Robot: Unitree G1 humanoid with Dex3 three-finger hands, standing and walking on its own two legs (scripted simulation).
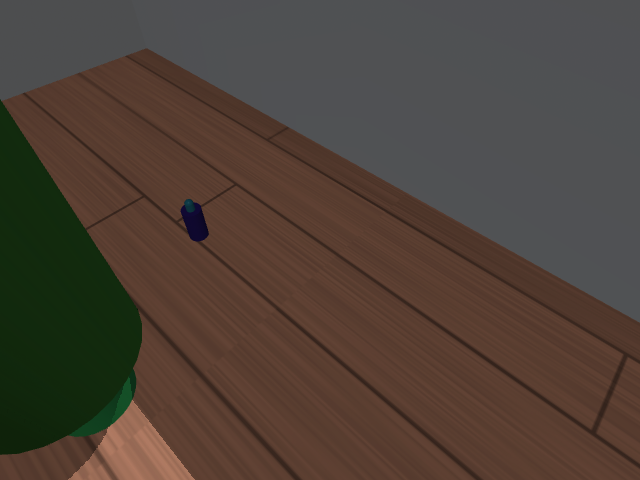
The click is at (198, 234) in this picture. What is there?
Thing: necked bottle
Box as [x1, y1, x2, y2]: [181, 199, 208, 240]
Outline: 185,200 184,205 181,208 181,213 191,239 201,240 207,236 208,232 200,206 190,199
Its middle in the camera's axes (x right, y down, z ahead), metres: -0.51 -0.09 +1.59
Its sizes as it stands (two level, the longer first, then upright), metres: 0.079 0.079 0.198
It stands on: the floor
